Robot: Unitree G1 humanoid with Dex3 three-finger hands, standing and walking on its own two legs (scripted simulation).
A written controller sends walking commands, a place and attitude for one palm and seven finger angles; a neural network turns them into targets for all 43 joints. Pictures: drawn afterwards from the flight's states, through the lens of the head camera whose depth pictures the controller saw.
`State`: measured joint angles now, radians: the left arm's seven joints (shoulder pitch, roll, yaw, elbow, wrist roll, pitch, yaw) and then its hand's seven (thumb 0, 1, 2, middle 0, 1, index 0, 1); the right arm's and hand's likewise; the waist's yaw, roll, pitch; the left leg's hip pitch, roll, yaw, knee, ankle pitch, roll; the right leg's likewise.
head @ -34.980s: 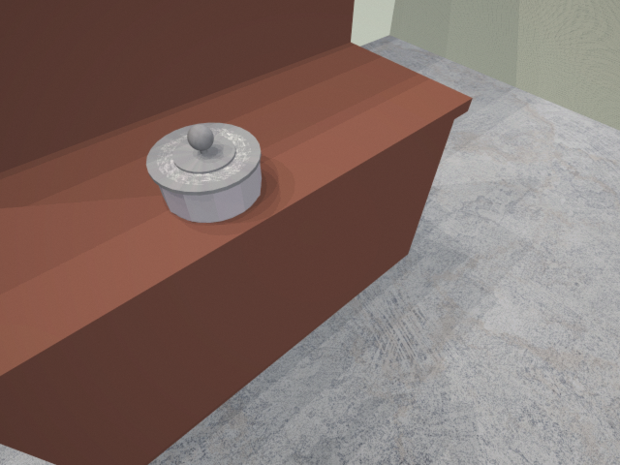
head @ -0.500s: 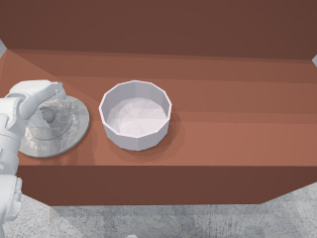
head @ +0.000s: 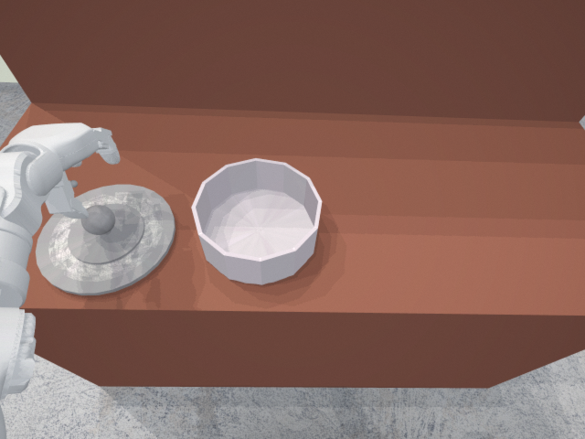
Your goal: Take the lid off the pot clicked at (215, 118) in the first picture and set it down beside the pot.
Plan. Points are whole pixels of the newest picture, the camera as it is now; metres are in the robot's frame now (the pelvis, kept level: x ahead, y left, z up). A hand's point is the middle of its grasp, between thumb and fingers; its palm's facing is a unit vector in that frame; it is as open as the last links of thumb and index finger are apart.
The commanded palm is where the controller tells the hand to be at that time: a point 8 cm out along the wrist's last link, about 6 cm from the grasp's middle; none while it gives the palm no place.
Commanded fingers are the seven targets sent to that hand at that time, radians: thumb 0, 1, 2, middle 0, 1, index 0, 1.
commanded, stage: raise the empty hand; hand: left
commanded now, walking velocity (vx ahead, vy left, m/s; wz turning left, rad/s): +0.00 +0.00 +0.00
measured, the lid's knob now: (98, 219) +0.42 +0.31 +0.01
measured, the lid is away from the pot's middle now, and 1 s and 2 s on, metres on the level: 0.24 0.24 0.24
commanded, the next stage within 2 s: draw the hand back to the body in 0.72 s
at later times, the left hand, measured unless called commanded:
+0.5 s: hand (57, 151) +0.43 +0.30 +0.16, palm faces -0.30 -0.05 -0.95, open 11.0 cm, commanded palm +0.42 +0.29 +0.22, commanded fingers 0.00 -0.08 0.79 -0.42 -0.73 -0.42 -0.73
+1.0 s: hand (43, 152) +0.41 +0.31 +0.16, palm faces -0.31 -0.05 -0.95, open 11.0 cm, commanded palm +0.39 +0.30 +0.23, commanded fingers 0.00 -0.08 0.79 -0.42 -0.73 -0.42 -0.73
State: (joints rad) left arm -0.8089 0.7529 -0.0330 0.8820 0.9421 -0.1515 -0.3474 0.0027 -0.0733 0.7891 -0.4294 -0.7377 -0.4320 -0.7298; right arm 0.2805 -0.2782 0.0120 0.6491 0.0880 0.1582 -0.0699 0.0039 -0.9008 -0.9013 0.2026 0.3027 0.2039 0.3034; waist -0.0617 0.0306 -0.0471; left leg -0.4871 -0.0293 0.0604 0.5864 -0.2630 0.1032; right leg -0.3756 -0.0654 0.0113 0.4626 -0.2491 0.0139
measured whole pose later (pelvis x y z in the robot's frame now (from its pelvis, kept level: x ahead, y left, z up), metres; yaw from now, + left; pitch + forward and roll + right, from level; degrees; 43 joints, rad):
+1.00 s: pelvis +0.00 -0.02 +0.01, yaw +2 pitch +7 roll -2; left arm -0.84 0.82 -0.01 0.74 0.91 -0.11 -0.48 0.00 -0.07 0.79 -0.43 -0.74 -0.43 -0.73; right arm 0.25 -0.29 0.01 0.64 0.09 0.18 -0.05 0.01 -0.90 -0.90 0.20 0.30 0.20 0.30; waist -0.05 0.04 -0.02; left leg -0.41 -0.03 0.03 0.50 -0.21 0.08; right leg -0.29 -0.06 -0.02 0.38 -0.21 0.03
